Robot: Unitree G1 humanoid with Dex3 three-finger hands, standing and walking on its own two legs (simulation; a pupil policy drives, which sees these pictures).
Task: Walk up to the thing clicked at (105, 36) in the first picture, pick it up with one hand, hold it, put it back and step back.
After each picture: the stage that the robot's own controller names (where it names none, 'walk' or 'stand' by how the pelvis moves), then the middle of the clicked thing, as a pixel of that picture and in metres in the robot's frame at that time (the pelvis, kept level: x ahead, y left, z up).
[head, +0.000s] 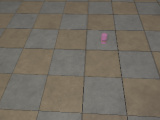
stand; (103, 38) +1.42 -0.21 -0.72
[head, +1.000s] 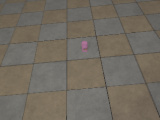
walk; (84, 46) +1.30 +0.11 -0.70
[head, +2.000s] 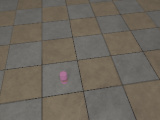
walk; (63, 77) +0.83 +0.24 -0.70
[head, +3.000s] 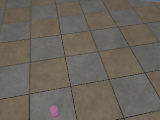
walk; (54, 112) +0.51 +0.25 -0.70
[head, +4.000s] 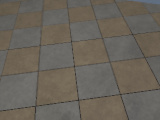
stand; out of the picture +0.38 +0.24 -0.70
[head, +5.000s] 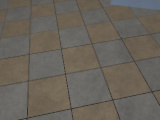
stand; out of the picture +0.33 +0.26 -0.72
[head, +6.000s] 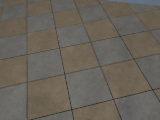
stand; out of the picture +0.28 +0.26 -0.72
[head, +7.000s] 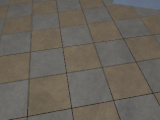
stand; out of the picture +0.31 +0.25 -0.72
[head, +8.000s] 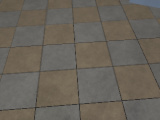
stand; out of the picture +0.34 +0.22 -0.72
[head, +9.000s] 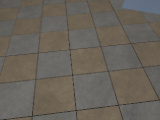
stand; out of the picture +0.33 +0.23 -0.73
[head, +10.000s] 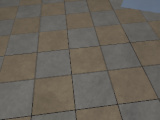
stand; out of the picture +0.33 +0.24 -0.73
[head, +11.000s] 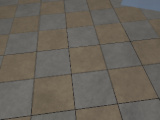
stand; out of the picture +0.31 +0.24 -0.73
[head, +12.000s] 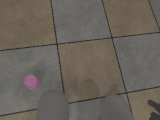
go down; (32, 82) +0.37 +0.27 -0.43
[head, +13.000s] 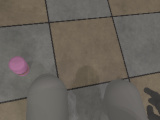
go down; (19, 66) +0.37 +0.31 -0.31
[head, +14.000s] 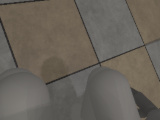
close in; out of the picture +0.34 +0.34 -0.23
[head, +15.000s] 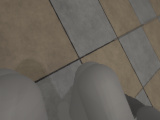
close; out of the picture +0.33 +0.34 -0.20
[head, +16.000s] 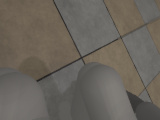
lift; out of the picture +0.32 +0.35 -0.20
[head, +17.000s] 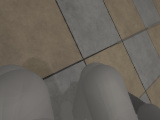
lift; out of the picture +0.30 +0.32 -0.20
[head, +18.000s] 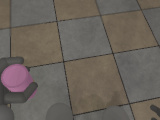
lift; (21, 83) +0.32 +0.22 +0.01
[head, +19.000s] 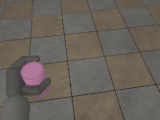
hold; (36, 80) +0.34 +0.18 +0.03
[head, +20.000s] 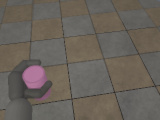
hold; (38, 83) +0.33 +0.18 +0.03
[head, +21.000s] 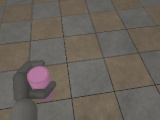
crouch; (41, 84) +0.33 +0.17 +0.02
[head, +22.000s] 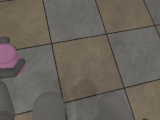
crouch; (10, 61) +0.39 +0.26 -0.07
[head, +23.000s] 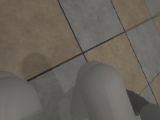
lower; out of the picture +0.35 +0.37 -0.21
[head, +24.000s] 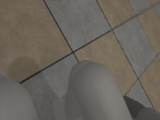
lower; out of the picture +0.36 +0.36 -0.21
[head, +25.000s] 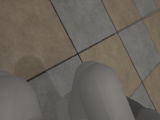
lower; out of the picture +0.35 +0.37 -0.21
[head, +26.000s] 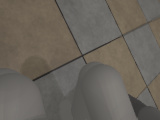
lower; out of the picture +0.32 +0.36 -0.21
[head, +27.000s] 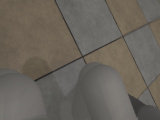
loosen; out of the picture +0.32 +0.32 -0.21
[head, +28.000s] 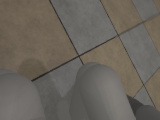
withdraw; out of the picture +0.32 +0.32 -0.21
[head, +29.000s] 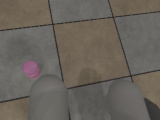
walk; (32, 70) +0.38 +0.27 -0.33
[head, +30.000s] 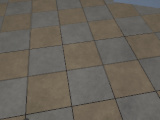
stand; out of the picture +0.31 +0.20 -0.66
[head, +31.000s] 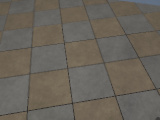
stand; out of the picture +0.33 +0.22 -0.67
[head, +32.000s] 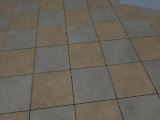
stand; out of the picture +0.33 +0.21 -0.69
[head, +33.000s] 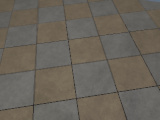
walk; out of the picture +0.35 +0.20 -0.72
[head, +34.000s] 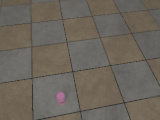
walk; (61, 98) +0.54 +0.17 -0.71
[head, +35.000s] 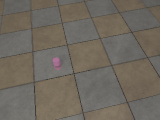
walk; (57, 63) +0.89 +0.32 -0.69
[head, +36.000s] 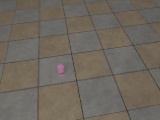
stand; (61, 70) +0.96 +0.27 -0.71
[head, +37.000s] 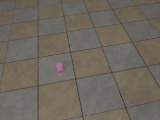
stand; (60, 69) +0.97 +0.28 -0.73
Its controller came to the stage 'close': yes
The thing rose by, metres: 0.72
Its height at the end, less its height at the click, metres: +0.00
